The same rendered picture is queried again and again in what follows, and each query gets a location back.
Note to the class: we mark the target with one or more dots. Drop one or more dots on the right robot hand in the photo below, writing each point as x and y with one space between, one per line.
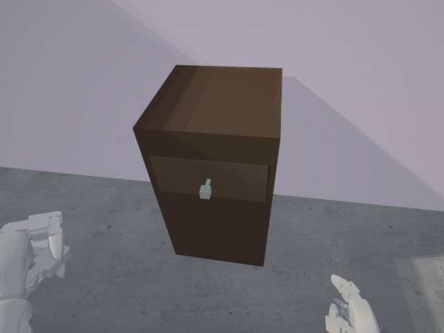
357 317

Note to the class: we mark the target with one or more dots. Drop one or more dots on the handle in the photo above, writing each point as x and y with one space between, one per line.
205 190

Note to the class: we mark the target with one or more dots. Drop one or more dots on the drawer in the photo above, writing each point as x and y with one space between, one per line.
228 179

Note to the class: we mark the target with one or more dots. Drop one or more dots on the cabinet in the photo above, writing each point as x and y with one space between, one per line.
223 114

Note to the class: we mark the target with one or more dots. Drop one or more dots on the left robot hand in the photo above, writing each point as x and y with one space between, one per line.
47 250

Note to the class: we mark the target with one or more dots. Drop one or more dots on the left robot forearm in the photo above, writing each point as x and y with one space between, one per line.
15 315

